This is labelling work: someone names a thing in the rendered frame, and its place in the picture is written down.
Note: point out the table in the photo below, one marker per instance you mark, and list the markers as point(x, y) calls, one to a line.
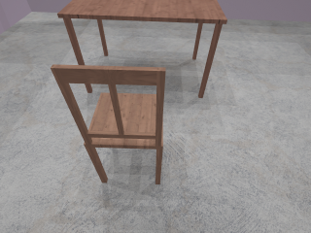
point(186, 11)

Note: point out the chair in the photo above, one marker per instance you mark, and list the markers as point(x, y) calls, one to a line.
point(120, 120)

